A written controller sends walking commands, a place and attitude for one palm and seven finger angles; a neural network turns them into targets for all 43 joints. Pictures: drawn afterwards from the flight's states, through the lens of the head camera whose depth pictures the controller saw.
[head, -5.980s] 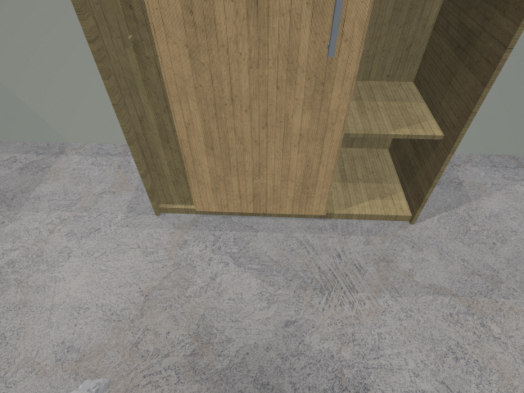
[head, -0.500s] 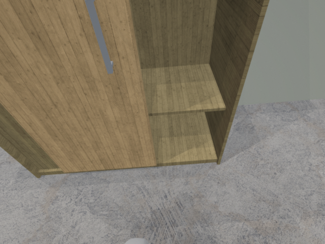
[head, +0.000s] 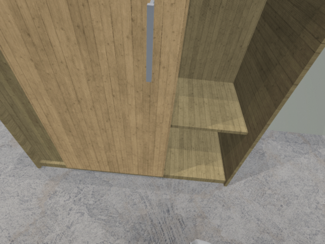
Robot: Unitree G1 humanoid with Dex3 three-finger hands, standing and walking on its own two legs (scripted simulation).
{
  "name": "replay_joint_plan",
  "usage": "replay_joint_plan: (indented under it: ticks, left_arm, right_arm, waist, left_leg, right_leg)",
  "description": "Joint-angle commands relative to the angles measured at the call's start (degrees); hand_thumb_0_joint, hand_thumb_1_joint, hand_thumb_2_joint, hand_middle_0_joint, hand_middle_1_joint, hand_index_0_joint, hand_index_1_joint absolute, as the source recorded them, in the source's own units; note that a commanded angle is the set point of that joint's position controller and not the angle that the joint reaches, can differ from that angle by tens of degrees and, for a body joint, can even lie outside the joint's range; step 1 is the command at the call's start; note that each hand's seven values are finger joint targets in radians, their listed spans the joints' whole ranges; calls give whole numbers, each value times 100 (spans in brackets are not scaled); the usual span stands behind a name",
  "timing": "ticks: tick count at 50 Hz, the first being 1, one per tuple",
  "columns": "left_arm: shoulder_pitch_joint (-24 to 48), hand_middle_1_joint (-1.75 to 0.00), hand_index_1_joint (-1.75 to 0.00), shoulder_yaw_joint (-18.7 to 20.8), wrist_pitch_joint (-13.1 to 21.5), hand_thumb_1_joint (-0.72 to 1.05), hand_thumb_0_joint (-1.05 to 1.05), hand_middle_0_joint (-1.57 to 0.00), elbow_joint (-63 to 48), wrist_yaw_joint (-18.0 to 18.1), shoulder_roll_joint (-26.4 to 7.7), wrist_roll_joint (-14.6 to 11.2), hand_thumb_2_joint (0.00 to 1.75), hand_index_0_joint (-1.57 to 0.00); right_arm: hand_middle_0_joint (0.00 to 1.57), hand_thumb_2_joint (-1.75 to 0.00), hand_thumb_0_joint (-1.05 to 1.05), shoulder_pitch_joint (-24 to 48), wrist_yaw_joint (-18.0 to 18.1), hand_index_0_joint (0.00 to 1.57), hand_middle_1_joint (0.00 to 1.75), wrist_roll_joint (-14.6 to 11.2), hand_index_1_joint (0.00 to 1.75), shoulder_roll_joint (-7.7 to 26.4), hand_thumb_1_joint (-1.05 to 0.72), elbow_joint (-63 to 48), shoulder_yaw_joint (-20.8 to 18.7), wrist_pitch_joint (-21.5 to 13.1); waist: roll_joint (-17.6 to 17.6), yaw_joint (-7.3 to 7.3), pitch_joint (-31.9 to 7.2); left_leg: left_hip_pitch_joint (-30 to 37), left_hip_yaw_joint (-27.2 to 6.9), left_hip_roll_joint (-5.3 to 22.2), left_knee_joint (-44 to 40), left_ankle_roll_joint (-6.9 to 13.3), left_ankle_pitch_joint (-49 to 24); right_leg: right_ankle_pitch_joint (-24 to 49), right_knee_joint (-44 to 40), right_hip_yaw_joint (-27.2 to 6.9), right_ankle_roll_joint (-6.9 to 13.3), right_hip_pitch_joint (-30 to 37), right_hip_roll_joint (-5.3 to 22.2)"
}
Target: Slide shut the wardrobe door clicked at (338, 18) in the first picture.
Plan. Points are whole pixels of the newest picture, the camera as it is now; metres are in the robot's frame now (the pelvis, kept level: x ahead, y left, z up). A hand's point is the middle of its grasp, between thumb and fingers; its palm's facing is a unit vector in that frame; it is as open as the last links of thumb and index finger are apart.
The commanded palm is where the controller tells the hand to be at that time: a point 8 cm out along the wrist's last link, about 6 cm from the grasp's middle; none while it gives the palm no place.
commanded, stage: take the last steps up to it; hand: left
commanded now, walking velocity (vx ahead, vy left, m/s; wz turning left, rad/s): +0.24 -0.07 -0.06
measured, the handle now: (150, 44) +0.63 +0.10 +0.19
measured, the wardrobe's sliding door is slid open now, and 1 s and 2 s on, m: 0.42 0.42 0.42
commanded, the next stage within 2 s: come to a stop and stand still in 0.20 s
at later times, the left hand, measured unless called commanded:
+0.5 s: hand (125, 218) +0.23 +0.12 -0.17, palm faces +0.04 -0.97 -0.24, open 7.2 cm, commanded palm none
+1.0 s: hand out of the picture +0.15 +0.20 -0.18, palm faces +0.06 -0.98 -0.21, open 7.4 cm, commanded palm none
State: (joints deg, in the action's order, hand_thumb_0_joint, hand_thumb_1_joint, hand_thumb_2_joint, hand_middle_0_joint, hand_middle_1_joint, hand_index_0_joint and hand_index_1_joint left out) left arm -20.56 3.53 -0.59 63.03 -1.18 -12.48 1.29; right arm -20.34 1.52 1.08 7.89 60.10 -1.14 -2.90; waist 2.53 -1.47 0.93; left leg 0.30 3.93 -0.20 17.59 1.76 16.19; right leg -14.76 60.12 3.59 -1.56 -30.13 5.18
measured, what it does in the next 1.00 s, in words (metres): walks ahead: right foot, then left foot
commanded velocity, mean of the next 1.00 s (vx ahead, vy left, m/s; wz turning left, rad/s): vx -0.04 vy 0.03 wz -0.01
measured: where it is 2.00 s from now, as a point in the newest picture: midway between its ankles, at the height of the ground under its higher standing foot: outside the picture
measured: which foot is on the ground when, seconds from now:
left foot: down 0.00-0.26, up 0.28-0.76, down 0.78-1.00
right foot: up 0.00-0.22, down 0.24-0.80, up 0.82-1.00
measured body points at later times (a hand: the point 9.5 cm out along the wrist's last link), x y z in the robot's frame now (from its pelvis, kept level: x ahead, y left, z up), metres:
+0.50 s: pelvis +0.15 -0.06 -0.01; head +0.17 -0.08 +0.44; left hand +0.22 +0.17 -0.15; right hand +0.15 -0.28 -0.18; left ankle +0.15 +0.08 -0.70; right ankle +0.20 -0.13 -0.75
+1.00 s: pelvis +0.14 +0.01 +0.00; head +0.16 +0.02 +0.45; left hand +0.14 +0.25 -0.17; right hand +0.19 -0.22 -0.15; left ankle +0.13 +0.10 -0.75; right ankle +0.10 -0.12 -0.71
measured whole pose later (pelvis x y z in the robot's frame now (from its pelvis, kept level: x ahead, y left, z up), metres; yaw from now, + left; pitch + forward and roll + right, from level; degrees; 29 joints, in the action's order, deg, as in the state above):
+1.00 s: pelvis +0.14 +0.01 +0.00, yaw -2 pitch +0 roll +0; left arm -14.5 2.3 -2.3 62.6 1.8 -11.1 0.7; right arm -11.4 2.5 1.0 8.6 59.8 -1.1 0.9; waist 2.3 -2.3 2.3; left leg -9.7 3.4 -2.1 23.0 3.0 13.5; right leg -24.0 43.7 0.6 -1.4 -16.8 2.0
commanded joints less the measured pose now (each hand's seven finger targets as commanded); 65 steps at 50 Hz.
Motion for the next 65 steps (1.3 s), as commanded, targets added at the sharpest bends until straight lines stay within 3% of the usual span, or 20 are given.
replay_joint_plan:
  ticks: [1, 7, 11, 12, 13, 14, 16, 18, 20, 27, 33, 37, 38, 39, 40, 45, 51, 54, 58, 65]
  left_arm:
    - [578, -30, -30, -4, 127, 90, 0, -20, -547, -19, -151, -17, 90, -20]
    - [1226, -30, -30, -26, 181, 90, 0, -20, -784, -17, -17, -67, 90, -20]
    - [-400, -30, -30, 116, 334, 90, 0, -20, -273, 60, -400, -7, 90, -20]
    - [-1047, -30, -30, 247, 417, 90, 0, -20, -105, 132, -841, 49, 90, -20]
    - [-1294, -30, -30, 301, 418, 90, 0, -20, -66, 157, -1230, -45, 90, -20]
    - [-906, -30, -30, 254, 374, 90, 0, -20, -172, 187, -1085, -112, 90, -20]
    - [288, -30, -30, 137, 332, 90, 0, -20, -468, 248, -592, -107, 90, -20]
    - [945, -30, -30, -28, 320, 90, 0, -20, -659, 296, -196, -53, 90, -20]
    - [1037, -30, -30, -75, 278, 90, 0, -20, -671, 334, -206, -19, 90, -20]
    - [639, -30, -30, 109, 103, 90, 0, -20, -676, 386, -617, 4, 90, -20]
    - [754, -30, -30, 167, 35, 90, 0, -20, -793, 399, -747, 76, 90, -20]
    - [778, -30, -30, 147, -3, 90, 0, -20, -693, 383, -725, 0, 90, -20]
    - [706, -30, -30, 92, -20, 90, 0, -20, -703, 366, -534, -42, 90, -20]
    - [575, -30, -30, 16, -41, 90, 0, -20, -731, 330, -246, -78, 90, -20]
    - [609, -30, -30, -18, -56, 90, 0, -20, -686, 332, -172, -64, 90, -20]
    - [376, -30, -30, -44, -132, 90, 0, -20, -327, 318, -187, -19, 90, -20]
    - [514, -30, -30, -175, -35, 90, 0, -20, -227, 340, -126, -69, 90, -20]
    - [33, -30, -30, -207, 49, 90, 0, -20, 48, 383, -189, -71, 90, -20]
    - [212, -30, -30, -263, 153, 90, 0, -20, 123, 396, -234, -69, 90, -20]
    - [183, -30, -30, -316, 143, 90, 0, -20, 159, 391, -129, -98, 90, -20]
  right_arm:
    - [20, -90, 0, -583, 67, 20, 30, -35, 30, 805, -90, 48, -166, -141]
    - [20, -90, 0, -669, 90, 20, 30, 52, 30, 872, -90, 273, -203, -104]
    - [20, -90, 0, -621, 52, 20, 30, -18, 30, 878, -90, 345, -227, -73]
    - [20, -90, 0, -829, -2, 20, 30, -83, 30, 627, -90, 292, -190, -83]
    - [20, -90, 0, -1097, 20, 20, 30, -123, 30, 445, -90, 199, -168, -71]
    - [20, -90, 0, -772, 33, 20, 30, -118, 30, 545, -90, 173, -201, -24]
    - [20, -90, 0, -431, -19, 20, 30, -60, 30, 398, -90, 209, -209, 84]
    - [20, -90, 0, -673, 4, 20, 30, -20, 30, 141, -90, 336, -107, 250]
    - [20, -90, 0, -736, 24, 20, 30, -67, 30, 23, -90, 375, -64, 401]
    - [20, -90, 0, 148, -30, 20, 30, -35, 30, 378, -90, -108, -251, 595]
    - [20, -90, 0, 533, -67, 20, 30, -57, 30, 462, -90, -356, -280, 538]
    - [20, -90, 0, 109, -57, 20, 30, -63, 30, 426, -90, -203, -213, 382]
    - [20, -90, 0, 81, -46, 20, 30, -51, 30, 604, -90, -197, -226, 319]
    - [20, -90, 0, 287, -33, 20, 30, -1, 30, 977, -90, -346, -270, 280]
    - [20, -90, 0, 697, -7, 20, 30, 23, 30, 1086, -90, -482, -246, 317]
    - [20, -90, 0, 1014, 121, 20, 30, 0, 30, 841, -90, -378, -140, 279]
    - [20, -90, 0, 437, 121, 20, 30, -37, 30, 877, -90, -47, -151, 241]
    - [20, -90, 0, 456, 100, 20, 30, -106, 30, 765, -90, 29, -109, 205]
    - [20, -90, 0, 463, 56, 20, 30, -80, 30, 579, -90, 138, -44, 209]
    - [20, -90, 0, 323, 42, 20, 30, -71, 30, 595, -90, 413, 37, 220]
  waist:
    - [-812, 201, 768]
    - [-975, 304, 879]
    - [-313, -419, -12]
    - [677, -628, -666]
    - [1381, -437, -1231]
    - [636, -420, -798]
    - [44, -43, -1]
    - [-57, 354, 268]
    - [45, 426, 141]
    - [329, 82, -187]
    - [610, 23, -337]
    - [343, 223, -604]
    - [-235, 205, -601]
    - [-1383, 84, -423]
    - [-1624, -20, -146]
    - [-1165, -95, -53]
    - [-917, 159, -191]
    - [-544, 29, -431]
    - [290, 181, -145]
    - [0, 160, 399]
  left_leg:
    - [-21, -714, 1480, -708, 769, -2574]
    - [-158, -533, 1627, -316, 706, -3180]
    - [-989, -168, 1121, 1895, 318, -3586]
    - [-2048, 220, 451, 3569, 62, -1589]
    - [-2575, 7, -87, 5272, -36, 1737]
    - [-2781, -463, 178, 5741, 62, 1706]
    - [-2669, -555, 533, 5704, 53, 865]
    - [-2012, -574, 624, 4936, -104, 512]
    - [-1668, -451, 532, 4059, -236, 642]
    - [-2358, -416, 241, 3710, -441, 750]
    - [-2087, -420, 195, 2933, -411, 920]
    - [-797, -212, 119, 693, -347, -453]
    - [-479, -555, 492, 250, -244, -773]
    - [-724, -1674, 1460, -130, 120, -1685]
    - [-1355, -1848, 1881, -352, 492, -2216]
    - [-1042, -1044, 1259, -138, 659, -2797]
    - [-129, -1160, 1267, 135, 708, -3768]
    - [-485, -968, 889, 467, 259, -2795]
    - [-636, -732, 575, 298, -59, -1975]
    - [-698, -669, 574, -55, -62, -1059]
  right_leg:
    - [342, -228, -67, -23, -993, 137]
    - [203, -1960, 131, 255, -83, -7]
    - [875, -2989, 278, 481, 2704, -383]
    - [1428, -3234, -1336, 947, 3876, 848]
    - [2193, -4045, -3044, 1539, 4078, 2071]
    - [1558, -4330, -2823, 1692, 3551, 1947]
    - [242, -4791, -2096, 1376, 1891, 1591]
    - [1398, -4834, -1087, 1103, 719, 1235]
    - [2349, -4640, -591, 1092, 586, 1102]
    - [3420, -4144, -919, 1356, 1620, 1355]
    - [2665, -4072, -1097, 1335, 1823, 1285]
    - [1475, -3564, -887, 832, 1619, 884]
    - [846, -3157, -622, 574, 1337, 500]
    - [-212, -2703, -141, 246, 941, -74]
    - [-1056, -2219, -54, 149, 1079, -235]
    - [-945, -1087, -443, 77, 993, -333]
    - [-832, -2719, -240, 3, 1313, -247]
    - [776, -4113, -490, 95, 2314, -40]
    - [1866, -3889, -774, 344, 2175, 265]
    - [535, -4281, -798, 311, 1821, 163]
